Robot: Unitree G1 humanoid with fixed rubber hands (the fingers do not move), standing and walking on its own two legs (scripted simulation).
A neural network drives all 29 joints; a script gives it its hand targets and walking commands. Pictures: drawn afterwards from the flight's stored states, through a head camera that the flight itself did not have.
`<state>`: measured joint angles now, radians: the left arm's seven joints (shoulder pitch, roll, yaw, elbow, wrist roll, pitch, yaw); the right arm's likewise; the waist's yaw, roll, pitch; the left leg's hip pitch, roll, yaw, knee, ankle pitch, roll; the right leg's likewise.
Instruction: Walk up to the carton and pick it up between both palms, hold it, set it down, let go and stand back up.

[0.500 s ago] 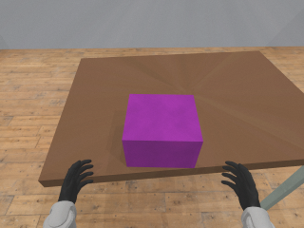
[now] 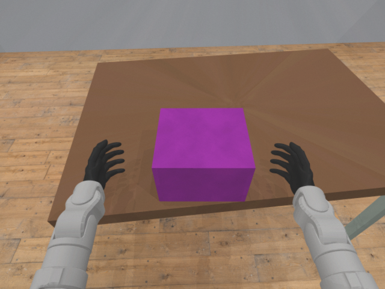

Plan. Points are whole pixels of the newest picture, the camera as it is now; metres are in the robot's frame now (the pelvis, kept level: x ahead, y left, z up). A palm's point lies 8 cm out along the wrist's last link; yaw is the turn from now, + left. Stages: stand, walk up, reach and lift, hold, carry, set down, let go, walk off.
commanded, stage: reach and lift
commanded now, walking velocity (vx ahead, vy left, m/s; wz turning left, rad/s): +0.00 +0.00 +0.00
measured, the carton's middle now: (201, 153) +0.46 +0.01 +0.00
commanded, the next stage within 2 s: none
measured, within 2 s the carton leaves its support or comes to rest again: neither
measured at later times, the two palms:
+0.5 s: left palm (101, 134) +0.41 +0.23 +0.11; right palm (293, 134) +0.43 -0.18 +0.11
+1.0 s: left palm (108, 122) +0.45 +0.23 +0.11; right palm (284, 117) +0.47 -0.17 +0.12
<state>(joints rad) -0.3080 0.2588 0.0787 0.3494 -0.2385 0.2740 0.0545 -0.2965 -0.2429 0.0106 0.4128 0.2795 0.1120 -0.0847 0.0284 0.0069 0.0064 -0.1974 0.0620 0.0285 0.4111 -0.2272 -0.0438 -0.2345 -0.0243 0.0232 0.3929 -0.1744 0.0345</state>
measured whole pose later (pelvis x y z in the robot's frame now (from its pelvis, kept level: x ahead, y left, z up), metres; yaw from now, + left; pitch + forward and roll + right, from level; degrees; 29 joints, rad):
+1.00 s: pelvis +0.01 +0.00 -0.01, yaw +1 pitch +14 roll -2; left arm -1.00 0.33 -0.02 1.17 -0.27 0.05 0.04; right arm -1.01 -0.31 0.12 1.17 0.38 0.03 -0.08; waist 0.03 0.01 -0.15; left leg -0.49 0.08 -0.02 0.48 -0.24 -0.05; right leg -0.48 0.00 -0.01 0.39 -0.15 0.03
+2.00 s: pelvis -0.02 -0.01 -0.06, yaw +1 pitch +31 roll -1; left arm -1.02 0.21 0.01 1.40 -0.27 -0.39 0.04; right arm -0.98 -0.15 -0.01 1.23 0.19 -0.28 -0.11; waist 0.02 0.02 -0.30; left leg -1.07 0.07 -0.02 0.86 -0.34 -0.06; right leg -1.09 -0.01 0.01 0.82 -0.28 0.03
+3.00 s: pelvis +0.00 +0.01 -0.03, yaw +1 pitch +25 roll -2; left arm -0.92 0.11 0.29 1.53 -0.03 -0.64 0.09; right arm -0.85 -0.04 -0.45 1.29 -0.28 -0.53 -0.11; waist 0.00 0.05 -0.20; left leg -0.83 0.06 -0.02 0.67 -0.29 -0.03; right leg -0.82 -0.03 -0.01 0.59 -0.21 0.04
